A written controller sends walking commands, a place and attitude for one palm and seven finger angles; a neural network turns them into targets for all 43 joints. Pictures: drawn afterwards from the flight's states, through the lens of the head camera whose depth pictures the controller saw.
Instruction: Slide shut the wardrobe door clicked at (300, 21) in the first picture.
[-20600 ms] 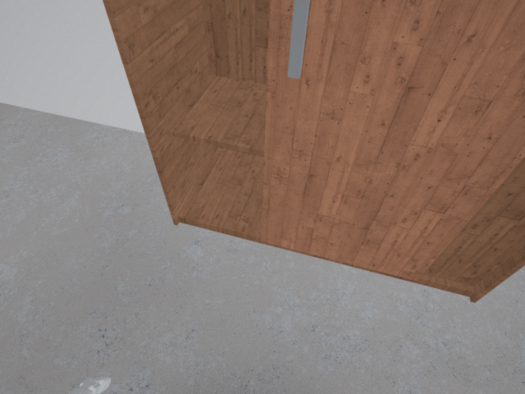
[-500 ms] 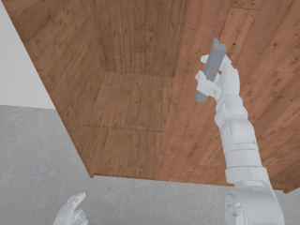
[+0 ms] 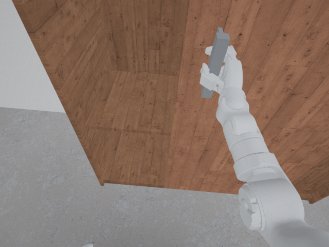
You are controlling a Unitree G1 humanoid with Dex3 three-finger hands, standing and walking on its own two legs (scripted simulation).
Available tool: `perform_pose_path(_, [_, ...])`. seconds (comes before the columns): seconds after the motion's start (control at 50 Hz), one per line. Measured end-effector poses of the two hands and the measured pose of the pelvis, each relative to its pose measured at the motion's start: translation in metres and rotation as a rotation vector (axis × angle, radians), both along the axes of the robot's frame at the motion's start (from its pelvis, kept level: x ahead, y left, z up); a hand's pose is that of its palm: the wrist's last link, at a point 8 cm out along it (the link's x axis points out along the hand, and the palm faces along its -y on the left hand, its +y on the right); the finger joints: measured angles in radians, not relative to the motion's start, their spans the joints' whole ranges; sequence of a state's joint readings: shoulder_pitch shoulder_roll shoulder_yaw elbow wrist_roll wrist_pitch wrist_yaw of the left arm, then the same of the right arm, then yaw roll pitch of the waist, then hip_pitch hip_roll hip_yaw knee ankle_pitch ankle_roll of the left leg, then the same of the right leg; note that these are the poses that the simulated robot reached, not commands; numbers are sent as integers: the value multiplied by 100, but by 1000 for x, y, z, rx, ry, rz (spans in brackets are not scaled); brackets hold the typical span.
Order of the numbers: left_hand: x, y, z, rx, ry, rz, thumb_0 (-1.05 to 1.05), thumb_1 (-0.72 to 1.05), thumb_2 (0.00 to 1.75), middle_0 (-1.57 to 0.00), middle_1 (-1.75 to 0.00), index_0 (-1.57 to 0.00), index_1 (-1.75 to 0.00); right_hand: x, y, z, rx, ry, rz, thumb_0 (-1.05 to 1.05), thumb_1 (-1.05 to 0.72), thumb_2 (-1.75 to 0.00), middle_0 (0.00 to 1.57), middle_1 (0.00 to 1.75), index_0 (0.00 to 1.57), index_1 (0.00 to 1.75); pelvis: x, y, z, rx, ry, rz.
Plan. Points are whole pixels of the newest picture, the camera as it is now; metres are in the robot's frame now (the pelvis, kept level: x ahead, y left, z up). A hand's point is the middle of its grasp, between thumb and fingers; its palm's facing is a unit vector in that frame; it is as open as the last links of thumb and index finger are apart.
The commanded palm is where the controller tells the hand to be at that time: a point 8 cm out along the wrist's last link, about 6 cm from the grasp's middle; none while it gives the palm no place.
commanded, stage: step sideways, sliding the door along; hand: right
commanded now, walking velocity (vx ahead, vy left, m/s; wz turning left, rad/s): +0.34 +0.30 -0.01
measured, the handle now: (212, 64) +0.52 -0.08 +0.19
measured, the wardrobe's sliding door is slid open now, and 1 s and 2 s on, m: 0.38 0.26 0.00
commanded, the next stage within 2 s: stop walking and hold the door there in 1.96 s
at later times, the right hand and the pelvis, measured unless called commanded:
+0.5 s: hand (184, 76) +0.47 -0.01 +0.18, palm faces -0.07 +0.99 -0.09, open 6.8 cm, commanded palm +0.46 -0.05 +0.19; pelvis +0.01 +0.07 -0.02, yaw +0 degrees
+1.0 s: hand (153, 72) +0.47 +0.07 +0.18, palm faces +0.14 +0.99 -0.08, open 6.5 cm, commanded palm +0.45 +0.08 +0.18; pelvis +0.06 +0.22 -0.01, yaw -7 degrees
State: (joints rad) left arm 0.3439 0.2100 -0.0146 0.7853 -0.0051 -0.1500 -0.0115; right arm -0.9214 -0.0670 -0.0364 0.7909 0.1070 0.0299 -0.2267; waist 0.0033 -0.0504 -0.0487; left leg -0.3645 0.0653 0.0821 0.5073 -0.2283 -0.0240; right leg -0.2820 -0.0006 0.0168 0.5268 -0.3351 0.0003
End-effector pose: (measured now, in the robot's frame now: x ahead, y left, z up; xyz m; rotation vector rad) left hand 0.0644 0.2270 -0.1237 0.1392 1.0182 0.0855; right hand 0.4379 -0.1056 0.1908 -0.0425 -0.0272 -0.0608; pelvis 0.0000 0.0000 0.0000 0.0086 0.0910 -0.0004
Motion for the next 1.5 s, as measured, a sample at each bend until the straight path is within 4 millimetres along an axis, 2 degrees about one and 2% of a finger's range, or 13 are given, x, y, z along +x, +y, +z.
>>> perform_pose_path(0.14, [-10,21,-2,63,3,119,1,91,90,-20,-30,-21,-30,7,8,-4,-73,-101,106,-6,-63,-74,37,139,24,138,-8,6,-5,-12,-38,37])
perform_pose_path(0.28, [6,43,-18,69,54,119,1,91,90,-20,-30,-20,-30,10,22,-7,-101,-164,119,-10,-60,-77,43,140,24,137,3,30,-13,14,-87,19])
perform_pose_path(0.36, [29,55,-15,79,75,69,1,91,90,-20,-30,-20,-30,10,31,-8,-89,-171,121,-10,-59,-79,44,140,24,136,7,44,-11,5,-112,-32])
perform_pose_path(0.5, [92,71,-2,93,-47,12,1,91,90,-20,-30,-20,-30,13,45,-13,-48,-235,144,-11,-60,-81,45,140,23,135,15,65,-16,-26,-131,-2])
perform_pose_path(0.6, [128,80,3,34,-102,-39,1,91,90,-20,-30,-20,-30,13,55,-13,-73,-248,111,-12,-59,-82,47,140,22,137,25,97,-13,1,-149,-18])
perform_pose_path(0.68, [154,96,-7,-16,-141,-91,1,91,90,-20,-30,-21,-30,12,66,-13,-106,-258,40,-13,-60,-83,47,140,22,139,39,131,-24,14,-182,-53])
perform_pose_path(0.82, [182,134,4,43,-153,-149,1,91,90,-20,-30,-21,-30,10,91,-15,-37,-255,-31,-7,-69,-85,45,140,18,140,45,163,-18,3,-148,-126])
perform_pose_path(0.92, [197,154,13,18,-140,-204,1,91,90,-20,-30,-20,-30,9,107,-15,-45,-263,-39,-7,-69,-84,44,140,17,139,53,194,-10,-12,-141,-125])
perform_pose_path(1.04, [221,178,6,-48,-142,-277,1,91,90,-20,-30,-20,-30,9,134,-15,-94,-274,-87,-8,-69,-83,45,140,16,138,72,241,-14,13,-142,-127])
perform_pose_path(1.12, [240,201,6,-75,-162,-253,1,91,90,-20,-30,-21,-30,9,157,-15,-126,-273,-126,-10,-68,-84,45,140,15,136,79,273,-10,19,-151,-163])
perform_pose_path(1.26, [264,248,25,-38,-233,-255,1,91,90,-20,-30,-20,-30,9,202,-15,-79,-262,-111,-7,-70,-82,45,140,18,134,91,305,-3,-24,-115,-159])
perform_pose_path(1.36, [281,275,17,-68,-257,-273,1,91,90,-19,-30,-20,-30,9,241,-16,-105,-279,-102,-8,-71,-80,45,140,14,133,99,336,-12,-19,-129,-189])
perform_pose_path(1.5, [283,302,26,-60,-262,-231,1,91,90,-19,-30,-20,-30,12,299,-16,-46,-289,-12,-6,-72,-77,45,140,15,134,103,357,0,-48,-85,-150])
